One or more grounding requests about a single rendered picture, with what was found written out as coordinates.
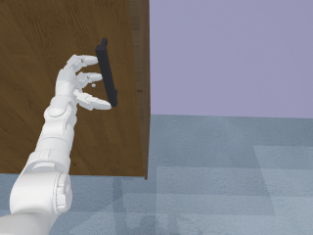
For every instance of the handle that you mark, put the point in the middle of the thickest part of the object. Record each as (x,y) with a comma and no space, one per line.
(106,72)

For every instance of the wardrobe door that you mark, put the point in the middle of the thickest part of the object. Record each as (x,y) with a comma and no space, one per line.
(37,38)

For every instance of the robot left hand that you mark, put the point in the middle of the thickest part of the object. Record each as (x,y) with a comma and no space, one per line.
(67,83)

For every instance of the robot left forearm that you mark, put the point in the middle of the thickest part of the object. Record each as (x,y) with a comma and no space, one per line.
(55,141)

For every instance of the robot left upper arm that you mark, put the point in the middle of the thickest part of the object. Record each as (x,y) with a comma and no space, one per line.
(38,199)

